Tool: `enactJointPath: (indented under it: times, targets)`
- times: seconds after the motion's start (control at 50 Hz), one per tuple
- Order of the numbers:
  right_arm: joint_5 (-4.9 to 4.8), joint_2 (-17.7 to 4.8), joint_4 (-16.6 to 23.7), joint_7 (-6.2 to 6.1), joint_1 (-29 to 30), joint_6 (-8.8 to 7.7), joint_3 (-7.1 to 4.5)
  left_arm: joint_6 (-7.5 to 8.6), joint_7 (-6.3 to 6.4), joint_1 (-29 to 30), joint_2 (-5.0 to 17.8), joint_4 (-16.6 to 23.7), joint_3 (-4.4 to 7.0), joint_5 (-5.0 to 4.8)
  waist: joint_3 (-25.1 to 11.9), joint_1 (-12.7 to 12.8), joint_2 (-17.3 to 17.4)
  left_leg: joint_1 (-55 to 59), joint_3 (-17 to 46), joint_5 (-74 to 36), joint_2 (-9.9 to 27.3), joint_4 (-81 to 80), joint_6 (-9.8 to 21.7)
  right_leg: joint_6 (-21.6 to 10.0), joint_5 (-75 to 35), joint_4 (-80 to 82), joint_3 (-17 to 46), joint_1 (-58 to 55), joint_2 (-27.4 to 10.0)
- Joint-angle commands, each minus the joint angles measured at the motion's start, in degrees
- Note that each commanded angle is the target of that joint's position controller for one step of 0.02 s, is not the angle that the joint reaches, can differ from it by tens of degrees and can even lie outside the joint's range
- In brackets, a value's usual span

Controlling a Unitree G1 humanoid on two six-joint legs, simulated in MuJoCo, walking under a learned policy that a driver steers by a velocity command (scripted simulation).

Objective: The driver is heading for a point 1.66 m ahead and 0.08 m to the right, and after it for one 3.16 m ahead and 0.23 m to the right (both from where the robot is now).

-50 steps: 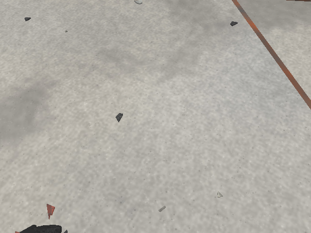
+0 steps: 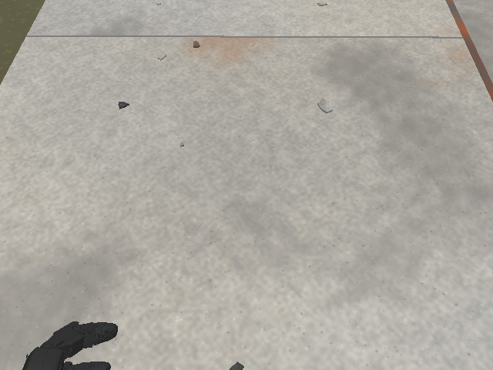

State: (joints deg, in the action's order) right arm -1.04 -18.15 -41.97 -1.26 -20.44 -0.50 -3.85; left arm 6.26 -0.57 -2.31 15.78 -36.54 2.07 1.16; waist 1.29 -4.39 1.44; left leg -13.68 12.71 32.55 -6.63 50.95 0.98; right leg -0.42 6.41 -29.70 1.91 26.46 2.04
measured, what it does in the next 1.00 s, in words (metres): steps on the spot: left foot, then right foot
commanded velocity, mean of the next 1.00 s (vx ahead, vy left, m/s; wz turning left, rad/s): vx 0.07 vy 0.00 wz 0.02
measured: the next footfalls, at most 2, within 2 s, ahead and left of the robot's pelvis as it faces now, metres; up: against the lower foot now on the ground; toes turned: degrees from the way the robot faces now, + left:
left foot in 0.38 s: +0.15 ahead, +0.15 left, +0.00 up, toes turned +11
right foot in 0.80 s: +0.13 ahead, -0.09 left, +0.00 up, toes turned +0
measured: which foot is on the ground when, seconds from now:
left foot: up 0.00-0.36, down 0.38-0.80, up 0.82-1.00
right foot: down 0.00-0.40, up 0.42-0.78, down 0.80-1.00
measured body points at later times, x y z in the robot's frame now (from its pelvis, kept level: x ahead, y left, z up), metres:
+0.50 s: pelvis +0.10 +0.03 +0.01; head +0.12 +0.06 +0.46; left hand +0.15 +0.33 -0.12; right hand +0.34 -0.18 -0.06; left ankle +0.11 +0.14 -0.72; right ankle +0.10 -0.12 -0.69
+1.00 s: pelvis +0.10 -0.01 +0.02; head +0.14 -0.05 +0.47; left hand +0.21 +0.28 -0.07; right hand +0.26 -0.31 -0.09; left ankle +0.10 +0.15 -0.64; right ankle +0.09 -0.09 -0.72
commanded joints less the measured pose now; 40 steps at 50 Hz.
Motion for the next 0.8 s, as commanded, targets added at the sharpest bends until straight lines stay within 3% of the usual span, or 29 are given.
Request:
enactJointPath:
  times: [0.02,0.04,0.06,0.1,0.14,0.22,0.32,0.36,0.38,0.4,0.42,0.44,0.46,0.48,0.5,0.54,0.6,0.66,0.72,0.76,0.78,0.8]
  targets:
    - [-0.48,-9.5,5.2,-0.27,-2.0,0.17,-1.89,-1.67,0.82,-11.1,6.9,2.3,2.72,-0.72,-13.6,7.0,-8.5,-27.2,-3.6,0.4,5.3,25.0,-4.0,-13.1,-17.6,5.9,25.5,-35.4,-24.6]
    - [-0.12,-9.2,5.9,-0.54,1.0,1.14,-2.16,-2.3,0.91,-8.1,5.9,2.3,2.14,-0.4,-9.3,6.1,-5.1,-26.0,-5.3,-2.3,7.0,24.0,-4.8,-11.9,-19.9,7.0,18.8,-28.2,-21.6]
    - [0.15,-8.5,6.7,-0.68,2.0,1.93,-2.35,-2.71,0.95,-5.9,5.6,1.8,1.98,-0.33,-6.2,4.7,-5.8,-24.6,-5.9,-3.9,8.5,21.7,-5.2,-11.5,-20.3,8.2,14.8,-22.3,-19.6]
    - [-0.23,-4.9,6.9,-0.62,0.7,3.02,-1.74,-2.73,0.96,-4.0,6.5,0.7,2.33,0.35,-3.6,3.1,-9.2,-19.3,-9.0,-6.6,9.0,16.9,-5.5,-11.4,-21.0,12.1,7.6,-14.3,-16.3]
    - [0.05,-3.4,7.9,-0.57,2.0,3.18,-1.34,-2.71,1.17,-3.8,7.8,-0.4,2.95,0.24,-4.6,3.2,-9.7,-19.1,-9.8,-9.3,9.7,12.0,-5.9,-13.0,-24.8,13.4,4.9,-15.2,-17.5]
    - [0.55,-2.8,9.3,0.48,5.6,3.06,-0.85,-3.79,1.58,-2.7,9.4,-1.9,3.51,-0.71,-7.5,3.9,-7.5,-13.6,-10.6,-17.0,10.6,1.1,-4.9,-13.4,-22.9,13.8,0.3,-15.9,-18.3]
    - [0.77,-3.6,11.0,1.46,10.0,3.18,-0.92,-4.78,0.62,-4.2,11.3,-4.6,3.8,-2.24,-6.0,5.1,-8.1,-8.2,-12.5,-17.2,8.5,-12.1,-2.5,-12.0,-16.2,11.0,-0.2,-18.2,-18.9]
    - [0.9,-3.6,10.3,1.7,8.4,2.77,-1.13,-5.0,0.57,-3.8,10.7,-5.6,3.39,-3.17,-5.8,3.4,-7.7,-1.1,-14.1,-24.2,6.7,-23.8,-0.3,-9.2,-11.7,6.5,-1.0,-17.0,-17.2]
    - [1.13,-5.3,10.1,1.39,7.6,2.57,-1.59,-4.82,0.41,-6.7,8.7,-7.1,2.65,-2.85,-6.1,3.4,-5.4,5.1,-11.9,-31.9,7.7,-29.0,1.4,-5.8,-7.8,3.0,-2.7,-14.1,-14.8]
    - [1.69,-9.6,10.9,0.56,6.2,2.56,-2.33,-4.46,0.05,-8.5,4.8,-6.7,1.15,-0.35,-10.4,4.7,4.8,14.4,0.5,-51.1,18.7,-29.1,4.5,-0.7,5.9,-7.3,-7.5,-8.0,-10.1]
    - [3.0,-9.7,12.0,0.31,9.1,2.51,-1.54,-4.53,-0.03,-9.8,2.9,-5.8,0.22,0.39,-11.2,5.8,13.7,14.9,10.6,-55.0,28.0,-28.8,14.7,3.4,27.5,-14.4,-6.5,0.2,-5.1]
    - [3.21,-4.8,11.1,0.61,8.6,1.76,-0.41,-5.16,0.26,-6.4,6.8,-6.2,1.16,-0.34,-11.2,2.6,8.8,11.6,9.0,-50.8,26.9,-30.2,17.1,4.8,30.6,-20.1,-1.8,0.4,-6.2]
    - [3.33,-3.1,9.7,0.9,9.8,0.96,0.38,-5.67,0.18,-6.6,7.5,-6.7,1.57,-1.37,-9.7,3.7,7.9,9.9,4.7,-48.2,24.1,-30.3,15.0,4.9,29.3,-21.7,-0.3,0.0,-6.9]
    - [3.11,-3.6,9.1,1.05,11.7,0.49,0.18,-6.23,0.52,-7.9,7.1,-8.1,1.68,-1.67,-9.0,4.5,6.8,9.1,1.8,-45.6,22.1,-30.3,12.7,5.0,27.5,-21.2,0.1,-0.3,-7.3]
    - [2.65,-3.5,8.7,1.05,13.7,0.13,0.21,-6.84,0.87,-8.5,7.7,-8.9,1.93,-1.32,-7.7,4.8,6.9,7.0,-0.2,-46.0,21.7,-30.5,11.6,5.5,24.7,-20.6,0.6,-1.6,-7.5]
    - [2.89,-3.9,7.7,0.76,16.1,-0.01,0.07,-7.4,0.99,-10.1,7.2,-9.8,1.9,-1.68,-6.7,6.1,6.7,2.9,-4.8,-48.2,19.8,-30.3,10.8,6.1,20.7,-18.8,-0.4,-6.5,-6.3]
    - [2.36,-6.0,6.5,-0.17,15.4,0.88,-1.06,-7.74,1.24,-8.5,7.7,-8.8,2.19,-2.33,-6.2,4.4,6.7,4.9,-4.9,-47.2,21.7,-29.7,12.5,5.8,19.6,-18.4,-2.3,-5.0,-5.2]
    - [1.98,-6.0,5.4,-0.89,15.5,1.69,-1.53,-8.39,1.25,-7.8,7.1,-7.8,2.33,-2.47,-5.6,3.7,6.4,6.2,-4.2,-44.7,24.1,-29.9,13.5,4.7,20.5,-18.6,-2.9,-3.7,-5.5]
    - [1.55,-6.1,4.6,-1.24,17.0,2.11,-1.96,-8.8,0.79,-8.6,6.4,-7.3,2.48,-2.32,-5.4,4.4,6.5,5.9,-5.6,-43.1,24.6,-29.1,12.7,3.2,18.9,-14.9,-4.3,-5.7,-5.2]
    - [0.63,-6.3,4.1,-1.49,18.9,2.45,-2.23,-8.82,0.19,-11.4,6.0,-7.9,2.69,-2.14,-5.6,6.4,6.3,4.4,-8.3,-40.7,23.6,-26.2,10.2,1.3,12.4,-6.3,-6.3,-10.4,-3.9]
    - [-0.06,-5.8,3.4,-1.59,18.6,2.6,-2.31,-8.71,-0.06,-12.9,6.4,-8.2,2.94,-1.75,-5.0,7.3,5.0,2.7,-10.5,-35.7,21.7,-22.9,7.2,-0.6,6.2,0.7,-5.8,-13.4,-3.1]
    - [0.27,-4.1,2.5,-1.51,15.7,2.64,-2.19,-8.48,0.27,-13.3,10.2,-7.7,3.92,-1.25,-4.1,6.0,-3.9,-3.2,-15.8,-25.0,16.8,-13.2,1.8,-3.9,-5.7,8.0,3.9,-17.6,-7.9]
